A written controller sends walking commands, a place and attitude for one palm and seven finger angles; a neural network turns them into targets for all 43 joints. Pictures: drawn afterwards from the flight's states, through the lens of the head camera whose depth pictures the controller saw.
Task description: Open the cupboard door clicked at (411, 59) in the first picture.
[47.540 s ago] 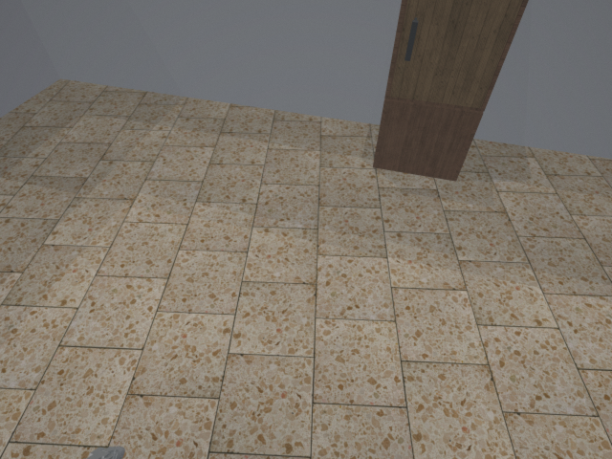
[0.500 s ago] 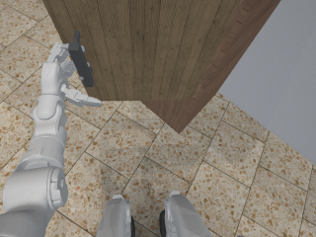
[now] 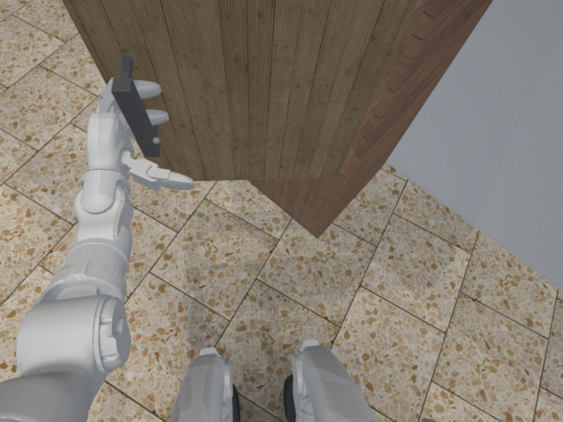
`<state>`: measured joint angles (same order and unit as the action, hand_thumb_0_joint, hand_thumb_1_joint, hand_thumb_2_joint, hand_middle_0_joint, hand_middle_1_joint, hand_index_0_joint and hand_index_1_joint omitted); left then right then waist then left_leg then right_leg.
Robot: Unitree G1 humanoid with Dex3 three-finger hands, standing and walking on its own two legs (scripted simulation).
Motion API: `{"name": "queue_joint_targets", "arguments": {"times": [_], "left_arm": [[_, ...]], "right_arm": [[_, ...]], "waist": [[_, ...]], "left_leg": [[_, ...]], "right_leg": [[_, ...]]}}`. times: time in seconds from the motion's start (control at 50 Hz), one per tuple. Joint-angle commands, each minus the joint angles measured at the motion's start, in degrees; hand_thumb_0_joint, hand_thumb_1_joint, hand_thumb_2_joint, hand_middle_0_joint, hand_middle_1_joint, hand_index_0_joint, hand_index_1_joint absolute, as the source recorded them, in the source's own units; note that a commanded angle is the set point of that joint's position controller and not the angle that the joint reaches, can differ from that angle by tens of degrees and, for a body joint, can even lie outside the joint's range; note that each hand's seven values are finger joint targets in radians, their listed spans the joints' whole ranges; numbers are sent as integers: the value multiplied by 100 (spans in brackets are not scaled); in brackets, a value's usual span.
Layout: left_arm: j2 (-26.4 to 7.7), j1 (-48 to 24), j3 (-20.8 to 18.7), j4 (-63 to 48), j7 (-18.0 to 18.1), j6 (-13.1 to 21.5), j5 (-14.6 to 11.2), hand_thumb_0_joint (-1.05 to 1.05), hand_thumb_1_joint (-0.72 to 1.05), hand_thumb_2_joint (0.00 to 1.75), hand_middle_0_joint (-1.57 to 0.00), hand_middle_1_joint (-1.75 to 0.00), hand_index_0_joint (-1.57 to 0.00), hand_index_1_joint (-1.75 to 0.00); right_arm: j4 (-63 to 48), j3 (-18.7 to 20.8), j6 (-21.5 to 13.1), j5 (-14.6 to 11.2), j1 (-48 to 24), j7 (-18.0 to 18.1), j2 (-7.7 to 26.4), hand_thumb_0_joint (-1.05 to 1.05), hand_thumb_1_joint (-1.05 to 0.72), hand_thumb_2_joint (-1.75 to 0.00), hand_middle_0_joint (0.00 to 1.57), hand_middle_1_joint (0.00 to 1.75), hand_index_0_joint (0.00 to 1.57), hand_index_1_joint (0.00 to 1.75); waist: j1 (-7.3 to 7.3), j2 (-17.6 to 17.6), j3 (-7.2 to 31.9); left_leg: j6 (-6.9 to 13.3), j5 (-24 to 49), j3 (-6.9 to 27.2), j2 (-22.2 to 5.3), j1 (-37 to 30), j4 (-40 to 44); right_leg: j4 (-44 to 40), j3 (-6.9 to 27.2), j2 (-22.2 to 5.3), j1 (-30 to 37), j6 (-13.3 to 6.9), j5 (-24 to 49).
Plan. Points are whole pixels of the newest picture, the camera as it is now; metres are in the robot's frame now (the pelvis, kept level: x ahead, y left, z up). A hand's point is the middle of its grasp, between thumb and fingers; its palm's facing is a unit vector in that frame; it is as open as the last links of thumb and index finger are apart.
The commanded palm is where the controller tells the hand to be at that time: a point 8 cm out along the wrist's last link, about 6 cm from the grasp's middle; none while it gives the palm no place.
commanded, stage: slide the fingers in behind the handle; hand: left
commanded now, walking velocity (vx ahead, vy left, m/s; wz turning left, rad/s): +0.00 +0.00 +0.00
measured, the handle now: (140, 111) +0.55 +0.16 +0.04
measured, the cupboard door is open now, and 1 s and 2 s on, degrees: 46 46 83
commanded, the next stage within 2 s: close the thumb around the handle in 0.20 s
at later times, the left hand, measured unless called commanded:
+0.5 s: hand (155, 139) +0.50 +0.14 +0.03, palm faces -0.01 -1.00 -0.02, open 12.7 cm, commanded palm +0.48 +0.19 +0.04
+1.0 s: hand (157, 138) +0.50 +0.14 +0.03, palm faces +0.00 -1.00 -0.02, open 5.5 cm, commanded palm +0.47 +0.18 +0.04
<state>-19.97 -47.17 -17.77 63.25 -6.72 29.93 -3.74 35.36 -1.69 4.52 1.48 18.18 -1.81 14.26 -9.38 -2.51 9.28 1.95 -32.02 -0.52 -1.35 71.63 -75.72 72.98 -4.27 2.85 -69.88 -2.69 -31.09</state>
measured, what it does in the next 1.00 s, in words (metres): stands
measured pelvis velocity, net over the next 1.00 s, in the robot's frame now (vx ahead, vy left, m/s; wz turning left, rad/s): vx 0.00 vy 0.00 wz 0.00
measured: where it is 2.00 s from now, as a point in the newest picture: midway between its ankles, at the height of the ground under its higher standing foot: outside the picture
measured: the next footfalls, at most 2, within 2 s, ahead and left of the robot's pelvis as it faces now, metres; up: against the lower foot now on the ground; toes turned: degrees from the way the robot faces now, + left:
none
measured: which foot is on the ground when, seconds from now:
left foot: down 0.00-1.00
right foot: down 0.00-1.00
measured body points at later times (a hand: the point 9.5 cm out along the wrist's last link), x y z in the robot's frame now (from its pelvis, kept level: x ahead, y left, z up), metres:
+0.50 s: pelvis +0.00 +0.00 +0.00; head +0.15 +0.02 +0.42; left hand +0.50 +0.20 +0.04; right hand +0.03 -0.26 -0.12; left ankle +0.02 +0.10 -0.61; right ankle +0.02 -0.10 -0.61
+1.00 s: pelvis +0.00 +0.00 +0.00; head +0.16 +0.02 +0.43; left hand +0.49 +0.19 +0.04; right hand +0.03 -0.25 -0.12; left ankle +0.02 +0.10 -0.61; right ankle +0.02 -0.10 -0.61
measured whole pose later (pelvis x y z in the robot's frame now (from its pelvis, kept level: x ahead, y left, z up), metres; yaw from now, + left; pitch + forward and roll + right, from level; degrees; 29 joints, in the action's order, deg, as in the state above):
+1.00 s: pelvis +0.00 +0.00 +0.00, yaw +0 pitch +28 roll -3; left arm -19.1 -47.0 -16.9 63.2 -5.5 29.8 -4.2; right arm 35.7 -1.5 4.7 1.6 18.4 -1.9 14.2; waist -9.2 -2.7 9.5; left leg 2.1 -32.1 -0.6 -1.1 71.0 -75.1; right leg 72.3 -4.0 2.8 -69.3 -2.4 -31.1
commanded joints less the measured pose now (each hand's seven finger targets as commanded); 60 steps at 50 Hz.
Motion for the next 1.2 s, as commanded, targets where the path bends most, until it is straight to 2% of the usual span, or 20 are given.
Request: {"name": "queue_joint_targets", "arguments": {"times": [0.0,0.04,0.08,0.22,0.28,0.34,0.36,0.44,0.48,0.64,0.7,0.78,0.82,0.86,0.92,0.96,1.0,1.08,1.1,1.18], "left_arm": [[-1100,-2373,-128,-1136,-8,365,-121,0,-50,30,-30,-120,-30,-120],[-1080,-2330,-116,-1246,-45,389,-144,0,-50,30,-30,-120,-30,-120],[-884,-2428,60,-1237,-40,382,-136,0,-50,30,-30,-120,-30,-120],[-1145,-2362,-148,-1066,-6,368,-114,0,-50,30,-30,-120,-30,-120],[-983,-2463,5,-1204,-26,412,-104,0,-50,30,-30,-120,-30,-120],[-1139,-2393,-164,-971,-5,367,-130,0,-33,37,-31,-122,-31,-122],[-1153,-2491,-123,-1033,-5,373,-108,0,-28,40,-32,-122,-32,-122],[-1158,-2476,-137,-1052,-11,376,-106,0,-5,49,-33,-125,-33,-125],[-936,-2493,45,-1043,-9,351,-90,0,6,54,-34,-126,-34,-126],[-1212,-2449,-196,-1217,49,391,-104,0,51,73,-37,-131,-37,-131],[-879,-2420,43,-1312,74,434,-96,0,68,80,-38,-133,-38,-133],[-994,-2461,-39,-1183,97,425,-70,0,90,90,-40,-135,-40,-135],[-769,-2420,132,-1210,96,417,-78,0,90,90,-40,-135,-40,-135],[-994,-2425,-50,-1237,111,451,-73,0,90,90,-40,-135,-40,-135],[-816,-2233,80,-1288,86,467,-79,0,90,90,-40,-135,-40,-135],[-754,-2390,131,-1184,102,449,-86,0,90,90,-40,-135,-40,-135],[-991,-2295,-31,-1191,120,458,-47,0,90,90,-40,-135,-40,-135],[-872,-2236,52,-1287,91,487,-54,0,90,90,-40,-135,-40,-135],[-859,-2379,95,-1220,97,474,-51,0,90,90,-40,-135,-40,-135],[-799,-1743,36,-1387,52,467,-120,0,90,90,-40,-135,-40,-135]], "right_arm": [[-266,361,-95,10,919,83,972,0,-90,-90,20,30,20,30],[-285,366,-109,14,943,83,969,0,-90,-90,20,30,20,30],[-253,377,-105,10,932,75,972,0,-90,-90,20,30,20,30],[-239,367,-110,11,940,82,987,0,-90,-90,20,30,20,30],[-252,357,-116,19,918,70,962,0,-90,-90,20,30,20,30],[-234,362,-115,16,966,91,1004,0,-90,-90,20,30,20,30],[-241,351,-112,12,933,91,1003,0,-90,-90,20,30,20,30],[-249,364,-116,21,973,91,1015,0,-90,-90,20,30,20,30],[-244,363,-103,10,940,69,991,0,-90,-90,20,30,20,30],[-250,370,-97,26,959,80,1017,0,-90,-90,20,30,20,30],[-245,381,-93,32,932,47,970,0,-90,-90,20,30,20,30],[-203,381,-79,38,962,68,992,0,-90,-90,20,30,20,30],[-227,384,-86,36,928,50,967,0,-90,-90,20,30,20,30],[-206,394,-74,45,958,60,1003,0,-90,-90,20,30,20,30],[-236,401,-67,30,913,41,962,0,-90,-90,20,30,20,30],[-192,398,-64,34,944,46,972,0,-90,-90,20,30,20,30],[-210,397,-58,34,944,54,994,0,-90,-90,20,30,20,30],[-216,407,-65,37,917,56,972,0,-90,-90,20,30,20,30],[-192,396,-58,31,914,60,969,0,-90,-90,20,30,20,30],[-299,407,-44,18,864,34,953,0,-90,-90,20,30,20,30]], "waist": [[-130,-249,2983],[-69,-443,3088],[-157,-441,3037],[-131,-198,2882],[-109,-553,3020],[-160,-209,2845],[-144,-412,2862],[-141,-385,2994],[-148,-539,2992],[-87,-378,3058],[-99,-533,3129],[-126,-412,3038],[-163,-460,3003],[-116,-463,3073],[-64,-418,3120],[-173,-361,2929],[-82,-304,2983],[-74,-498,3150],[-144,-394,2948],[74,-475,3178]], "left_leg": [[15,2006,314,123,-1926,689],[-5,2146,341,122,-2114,718],[-21,2179,388,94,-2285,726],[17,1924,310,118,-1868,685],[-15,2095,358,117,-2168,711],[19,1968,359,105,-1958,686],[2,1941,346,108,-1969,694],[2,2075,390,103,-2124,690],[-28,2097,419,99,-2254,709],[-12,2135,405,97,-2177,715],[-47,2269,431,88,-2473,760],[-36,2232,426,86,-2336,734],[-35,2238,409,92,-2389,753],[-51,2342,429,77,-2438,743],[-54,2346,406,90,-2451,757],[-37,2317,428,82,-2411,750],[-36,2183,400,102,-2269,767],[-52,2385,399,93,-2478,740],[-46,2281,403,86,-2370,745],[-58,2458,353,108,-2488,802]], "right_leg": [[-959,459,7,1726,149,2048],[-906,420,13,1696,113,2103],[-931,380,6,1468,129,2037],[-985,457,10,1693,143,1951],[-925,405,5,1529,117,1987],[-952,415,20,1531,130,1908],[-942,419,10,1495,132,1878],[-902,393,22,1476,113,1941],[-904,351,16,1333,112,1874],[-896,377,25,1523,109,1977],[-926,333,25,1424,108,1997],[-900,338,18,1412,119,1998],[-940,337,22,1391,119,2011],[-896,322,15,1393,112,2067],[-923,343,23,1503,107,2116],[-936,326,23,1378,121,2090],[-940,361,22,1541,115,2025],[-909,357,18,1472,109,2162],[-939,353,13,1432,120,2096],[-919,354,10,1663,102,2281]]}}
